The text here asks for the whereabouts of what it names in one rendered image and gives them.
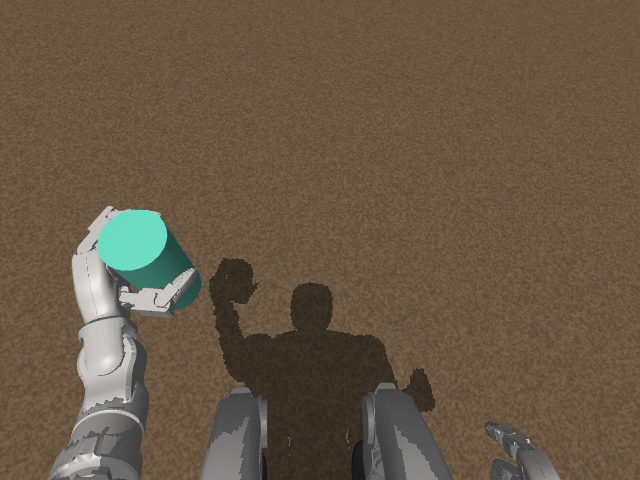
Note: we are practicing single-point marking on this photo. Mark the left robot hand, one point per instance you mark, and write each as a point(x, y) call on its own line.
point(102, 292)

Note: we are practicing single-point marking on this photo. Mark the left robot arm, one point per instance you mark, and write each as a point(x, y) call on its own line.
point(106, 438)

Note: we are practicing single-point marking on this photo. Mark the can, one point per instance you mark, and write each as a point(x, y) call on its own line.
point(139, 247)

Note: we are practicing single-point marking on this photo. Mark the right robot hand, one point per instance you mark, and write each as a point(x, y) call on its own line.
point(532, 464)

